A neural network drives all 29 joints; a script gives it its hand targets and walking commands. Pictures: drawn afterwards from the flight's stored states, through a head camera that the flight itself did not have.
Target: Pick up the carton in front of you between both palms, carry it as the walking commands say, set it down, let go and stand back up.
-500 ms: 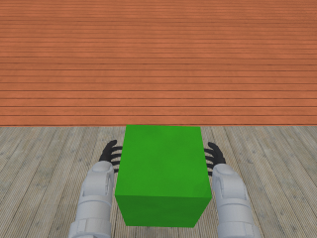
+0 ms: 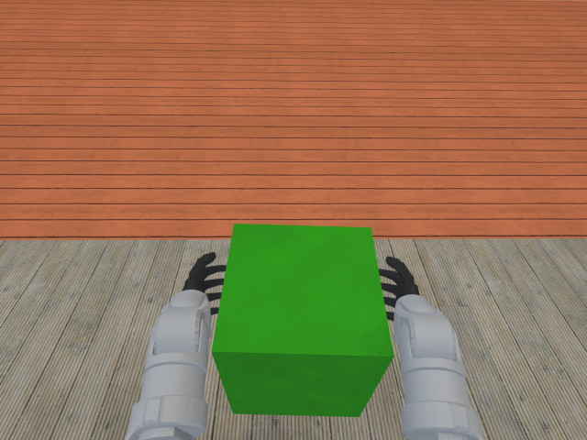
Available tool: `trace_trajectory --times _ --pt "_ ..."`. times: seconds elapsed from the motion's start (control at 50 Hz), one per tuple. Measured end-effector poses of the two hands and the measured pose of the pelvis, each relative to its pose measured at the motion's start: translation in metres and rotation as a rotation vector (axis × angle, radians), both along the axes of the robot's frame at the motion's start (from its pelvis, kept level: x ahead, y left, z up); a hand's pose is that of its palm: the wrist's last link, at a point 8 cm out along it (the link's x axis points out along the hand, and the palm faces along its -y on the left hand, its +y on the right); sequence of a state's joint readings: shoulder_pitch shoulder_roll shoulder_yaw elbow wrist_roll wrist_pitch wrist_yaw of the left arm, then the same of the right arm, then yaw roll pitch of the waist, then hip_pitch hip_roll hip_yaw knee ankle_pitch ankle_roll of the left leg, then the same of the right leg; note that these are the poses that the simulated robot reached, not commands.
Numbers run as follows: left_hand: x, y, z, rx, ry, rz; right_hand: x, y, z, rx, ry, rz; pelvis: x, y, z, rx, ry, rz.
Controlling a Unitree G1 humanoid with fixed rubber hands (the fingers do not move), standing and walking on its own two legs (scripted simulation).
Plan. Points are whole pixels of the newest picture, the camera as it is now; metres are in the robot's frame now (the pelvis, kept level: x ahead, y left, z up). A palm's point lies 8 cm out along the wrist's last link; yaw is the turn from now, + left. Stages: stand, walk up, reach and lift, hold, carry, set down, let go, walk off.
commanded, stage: hold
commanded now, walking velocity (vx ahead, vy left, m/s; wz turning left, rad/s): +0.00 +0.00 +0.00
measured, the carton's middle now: (299, 324) +0.30 +0.00 -0.03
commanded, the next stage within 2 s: carry in 0.32 s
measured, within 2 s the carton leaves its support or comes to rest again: neither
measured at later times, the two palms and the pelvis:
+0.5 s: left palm (189, 285) +0.31 +0.16 +0.06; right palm (395, 285) +0.32 -0.14 +0.06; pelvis +0.03 +0.01 -0.01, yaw +2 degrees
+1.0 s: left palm (187, 188) +0.51 +0.21 +0.08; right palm (351, 189) +0.52 -0.09 +0.08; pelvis +0.25 +0.05 -0.01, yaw +0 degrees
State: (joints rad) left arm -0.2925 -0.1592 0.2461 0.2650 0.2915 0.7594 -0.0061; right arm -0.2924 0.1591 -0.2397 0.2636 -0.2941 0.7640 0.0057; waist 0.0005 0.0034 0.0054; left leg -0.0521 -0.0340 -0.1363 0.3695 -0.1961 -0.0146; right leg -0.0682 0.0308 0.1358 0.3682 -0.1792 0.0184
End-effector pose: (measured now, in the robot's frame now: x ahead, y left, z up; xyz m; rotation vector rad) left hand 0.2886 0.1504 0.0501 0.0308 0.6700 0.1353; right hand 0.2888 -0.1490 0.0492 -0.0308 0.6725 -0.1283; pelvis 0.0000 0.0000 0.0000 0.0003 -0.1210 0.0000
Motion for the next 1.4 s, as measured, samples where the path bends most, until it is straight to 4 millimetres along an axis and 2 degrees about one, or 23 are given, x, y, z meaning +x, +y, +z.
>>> trace_trajectory --times 0.3,0.4,0.48,0.56,0.62,0.68,0.76,0.86,0.94,1.06,1.16,1.28,1.34,1.4 --pt "0.004 -0.001 0.001 0.002 -0.005 0.0 0.004 -0.001 0.002 -0.001 -0.005 0.0 0.002 -0.001 0.0 0.0 0.004 0.0" --pt "0.009 0.001 0.002 0.0 -0.02 0.005 0.011 0.001 0.002 -0.001 -0.02 0.002 0.009 -0.001 -0.004 -0.006 0.074 0.014" --pt "0.019 0.009 0.006 -0.017 -0.052 0.023 0.024 0.009 0.009 0.008 -0.052 0.002 0.021 0.005 -0.009 -0.005 0.121 0.032" --pt "0.035 0.023 0.013 -0.03 -0.059 0.042 0.044 0.023 0.018 0.024 -0.059 0.001 0.043 0.015 -0.013 0.006 0.154 0.014" --pt "0.055 0.027 0.02 -0.03 -0.025 0.035 0.06 0.027 0.022 0.025 -0.024 -0.007 0.063 0.016 -0.01 -0.01 0.177 -0.008" --pt "0.08 0.023 0.025 -0.043 -0.012 0.031 0.08 0.022 0.025 0.03 -0.012 -0.02 0.086 0.014 -0.011 -0.029 0.188 0.005" --pt "0.104 0.02 0.024 -0.077 0.007 0.07 0.11 0.02 0.027 0.045 0.008 -0.021 0.122 0.015 -0.011 -0.026 0.212 0.055" --pt "0.138 0.042 0.024 -0.077 0.031 0.107 0.158 0.042 0.03 0.054 0.034 0.005 0.172 0.026 -0.008 0.008 0.219 0.058" --pt "0.184 0.058 0.026 -0.081 0.009 0.114 0.203 0.058 0.03 0.053 0.011 0.012 0.216 0.042 -0.016 0.015 0.21 0.012" --pt "0.265 0.052 0.035 -0.081 0.054 0.057 0.263 0.051 0.035 0.066 0.053 -0.059 0.283 0.051 -0.003 -0.024 0.227 0.007" --pt "0.335 0.042 0.03 -0.081 0.039 0.035 0.33 0.042 0.034 0.062 0.038 -0.076 0.35 0.045 -0.007 -0.035 0.219 0.021" --pt "0.417 0.036 0.003 -0.056 0.035 0.082 0.429 0.036 0.004 0.069 0.037 -0.017 0.445 0.025 -0.033 -0.039 0.172 0.062" --pt "0.444 0.039 -0.006 -0.053 0.099 0.124 0.469 0.039 -0.006 0.066 0.104 0.023 0.48 0.018 -0.025 -0.032 0.176 0.083" --pt "0.468 0.043 -0.004 -0.054 0.143 0.162 0.504 0.045 -0.004 0.054 0.149 0.065 0.514 0.014 -0.011 -0.015 0.186 0.097"
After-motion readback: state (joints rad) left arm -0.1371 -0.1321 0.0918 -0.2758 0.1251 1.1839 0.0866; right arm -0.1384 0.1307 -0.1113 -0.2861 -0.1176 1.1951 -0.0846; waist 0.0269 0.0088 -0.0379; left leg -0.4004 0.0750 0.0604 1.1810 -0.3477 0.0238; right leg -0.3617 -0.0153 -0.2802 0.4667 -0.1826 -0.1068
